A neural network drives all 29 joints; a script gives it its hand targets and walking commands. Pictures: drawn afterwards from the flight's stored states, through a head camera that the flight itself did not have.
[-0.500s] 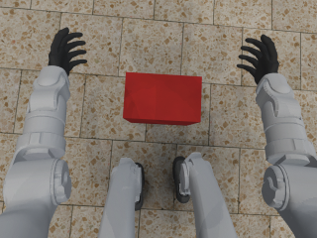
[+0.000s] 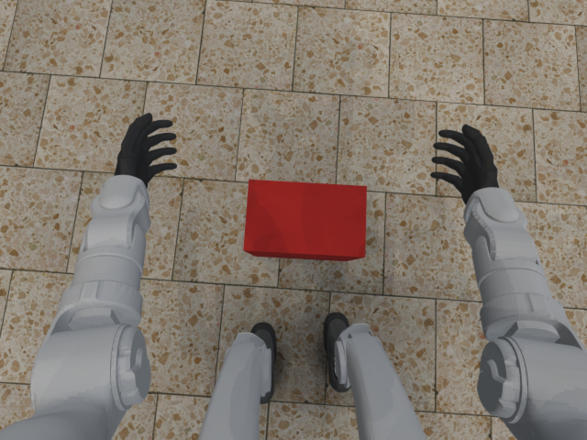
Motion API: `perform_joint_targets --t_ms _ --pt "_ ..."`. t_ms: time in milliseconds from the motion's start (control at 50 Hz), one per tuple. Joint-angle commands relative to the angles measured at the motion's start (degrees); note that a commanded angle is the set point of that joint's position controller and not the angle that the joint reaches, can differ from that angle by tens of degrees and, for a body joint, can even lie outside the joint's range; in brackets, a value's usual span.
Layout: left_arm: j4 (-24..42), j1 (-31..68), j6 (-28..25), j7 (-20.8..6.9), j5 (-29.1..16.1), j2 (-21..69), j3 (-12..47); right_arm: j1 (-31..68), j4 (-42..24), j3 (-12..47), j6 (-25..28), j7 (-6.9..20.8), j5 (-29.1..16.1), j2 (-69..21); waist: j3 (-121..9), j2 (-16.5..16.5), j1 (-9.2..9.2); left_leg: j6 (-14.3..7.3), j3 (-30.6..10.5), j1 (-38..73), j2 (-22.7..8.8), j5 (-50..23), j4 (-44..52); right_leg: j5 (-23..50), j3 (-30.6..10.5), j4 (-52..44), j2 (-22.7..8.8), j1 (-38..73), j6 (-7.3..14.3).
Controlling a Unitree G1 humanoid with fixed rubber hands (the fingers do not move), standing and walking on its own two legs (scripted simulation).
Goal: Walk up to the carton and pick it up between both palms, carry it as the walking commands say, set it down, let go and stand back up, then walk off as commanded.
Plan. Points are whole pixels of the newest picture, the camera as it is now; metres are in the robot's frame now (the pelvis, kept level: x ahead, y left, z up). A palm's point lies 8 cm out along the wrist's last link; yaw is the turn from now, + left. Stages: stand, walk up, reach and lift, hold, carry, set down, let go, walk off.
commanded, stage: let go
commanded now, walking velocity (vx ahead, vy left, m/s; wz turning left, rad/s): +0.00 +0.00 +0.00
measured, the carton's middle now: (303, 225) +0.43 -0.03 -0.54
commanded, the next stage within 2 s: stand in 1.08 s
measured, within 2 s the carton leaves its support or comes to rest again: neither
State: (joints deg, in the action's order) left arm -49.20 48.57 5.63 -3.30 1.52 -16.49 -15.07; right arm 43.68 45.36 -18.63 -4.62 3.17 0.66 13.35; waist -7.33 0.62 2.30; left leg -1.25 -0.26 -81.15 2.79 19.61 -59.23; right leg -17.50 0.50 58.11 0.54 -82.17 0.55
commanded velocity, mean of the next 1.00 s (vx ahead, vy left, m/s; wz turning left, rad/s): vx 0.00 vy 0.00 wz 0.00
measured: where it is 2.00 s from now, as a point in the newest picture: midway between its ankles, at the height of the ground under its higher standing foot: (301, 370)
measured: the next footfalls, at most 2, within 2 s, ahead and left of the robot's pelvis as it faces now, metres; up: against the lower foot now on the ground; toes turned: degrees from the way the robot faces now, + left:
none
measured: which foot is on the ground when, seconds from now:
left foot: down 0.00-1.00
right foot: down 0.00-1.00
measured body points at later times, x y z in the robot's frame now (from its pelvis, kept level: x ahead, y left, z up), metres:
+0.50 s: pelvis +0.06 -0.01 +0.09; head +0.15 -0.01 +0.53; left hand +0.29 +0.21 +0.00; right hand +0.27 -0.24 +0.01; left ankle +0.04 +0.10 -0.64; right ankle +0.06 -0.11 -0.64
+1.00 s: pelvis +0.06 +0.00 +0.10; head +0.07 +0.00 +0.55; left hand +0.24 +0.23 +0.03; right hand +0.23 -0.23 +0.03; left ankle +0.04 +0.10 -0.64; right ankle +0.06 -0.11 -0.64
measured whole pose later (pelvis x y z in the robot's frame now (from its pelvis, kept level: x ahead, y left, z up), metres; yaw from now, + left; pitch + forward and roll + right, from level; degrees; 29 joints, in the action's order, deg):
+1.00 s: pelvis +0.06 +0.00 +0.10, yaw -1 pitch -6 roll +0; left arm -23.4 -12.5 8.2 -3.9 0.7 -12.1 -1.9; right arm -13.1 21.5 -2.5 -10.3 4.0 0.7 11.5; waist 7.9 0.3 -0.9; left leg -1.8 -0.4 -3.6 1.8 17.1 -26.9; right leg -14.9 -0.9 26.3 1.6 -5.2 0.7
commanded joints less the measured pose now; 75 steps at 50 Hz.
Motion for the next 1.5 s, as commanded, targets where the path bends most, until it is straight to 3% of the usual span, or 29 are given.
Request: perform_joint_targets --t_ms 0,60,120,320,480,620,700,880,1060,1080,1160,1280,1480 --pt "11.9 -2.3 -0.8 1.7 0.5 -5.2 0.6 -2.1 -10.6 0.4 1.2 0.9 1.0 8.9 -56.5 2.0 0.49 2.9 -2.9 37.8 -0.2 -29.3 5.1 25.9 0.0 -2.3 2.0 34.9 -1.6" --pt "20.8 -10.4 -0.5 2.5 -0.2 -5.4 2.5 -10.7 -17.3 2.7 0.7 1.6 0.7 9.7 -56.2 0.7 0.78 2.6 -2.9 40.7 0.3 -29.7 7.2 28.9 -1.2 -4.2 2.3 43.0 -1.0" --pt "25.6 -16.4 -0.6 2.6 -0.9 -4.4 4.0 -16.3 -21.2 4.9 0.5 1.9 -0.7 8.3 -49.9 0.8 0.58 2.4 -2.8 40.7 0.8 -27.8 10.0 29.0 -2.2 -7.2 2.3 48.5 -0.7" --pt "20.7 -39.1 -4.4 1.5 -0.4 -0.2 7.2 -38.7 -20.0 11.5 3.7 0.5 -1.1 2.6 -19.4 -0.9 -1.06 2.2 -1.8 46.4 -0.3 -14.0 22.2 22.0 -3.6 -20.9 0.3 61.6 -1.4" --pt "24.3 -53.1 -6.2 1.0 -0.6 -0.3 9.8 -51.7 -23.8 13.7 4.6 -0.5 -1.4 3.0 -6.6 -0.7 -1.26 0.9 -1.9 60.8 -1.1 -16.3 31.1 22.6 -3.4 -29.3 0.9 72.4 -1.3" --pt "28.4 -56.6 -4.0 -0.2 -1.1 -0.2 11.1 -53.6 -27.2 15.0 2.3 0.1 -1.5 3.2 5.2 -0.5 -2.91 1.0 -1.3 68.0 -1.5 -13.4 37.4 15.0 -2.8 -35.0 1.0 77.5 -1.0" --pt "29.8 -58.3 -1.5 -0.9 -1.5 -0.2 11.3 -55.3 -27.6 14.9 -0.3 0.5 -0.7 3.2 9.6 -0.7 -2.78 1.1 -0.6 69.8 -1.5 -10.0 38.6 10.8 -2.2 -35.9 1.2 78.9 -0.9" --pt "31.2 -58.8 1.9 -0.9 -0.9 -0.6 11.5 -55.5 -28.4 14.0 -3.7 0.9 -0.1 3.9 11.8 0.4 -2.61 0.7 -0.9 72.0 -1.6 -11.8 38.5 11.5 -1.1 -34.8 2.2 80.4 -0.6" --pt "30.6 -58.7 0.8 1.1 -1.3 -0.8 12.5 -54.2 -30.2 14.9 -8.2 -0.7 0.7 3.4 9.7 1.0 -3.94 0.9 -0.6 75.6 -2.4 -16.9 35.7 11.0 -1.1 -32.0 3.2 78.0 -0.1" --pt "22.0 -58.5 -1.1 3.1 0.9 -7.7 9.8 -52.8 -21.4 13.0 -3.3 -3.4 1.1 11.3 7.9 1.5 -3.24 2.7 -2.6 67.4 -4.8 -11.2 35.0 9.6 -2.5 -32.8 -1.7 72.5 -1.6" --pt "18.5 -58.6 -3.7 3.9 1.4 -7.9 9.9 -52.7 -16.7 13.7 2.5 -4.0 1.9 10.6 8.7 1.3 -2.83 1.4 -5.7 67.5 -6.0 -2.6 37.3 4.3 -5.0 -34.0 -2.6 70.7 -0.7" --pt "14.1 -57.7 -5.3 3.6 0.9 -8.8 10.0 -52.2 -11.6 14.2 4.4 -3.6 1.4 12.3 4.6 -0.5 -2.45 1.4 -5.3 71.8 -6.6 -16.9 35.8 14.5 -5.7 -34.5 -3.9 72.6 -0.1" --pt "8.3 -57.6 -6.0 4.4 0.6 -11.7 10.4 -52.4 -5.5 14.8 5.4 -4.5 1.4 15.2 4.6 -0.4 -2.44 1.2 -6.1 73.3 -7.4 -21.3 36.8 18.6 -6.5 -35.7 -5.1 74.9 0.1"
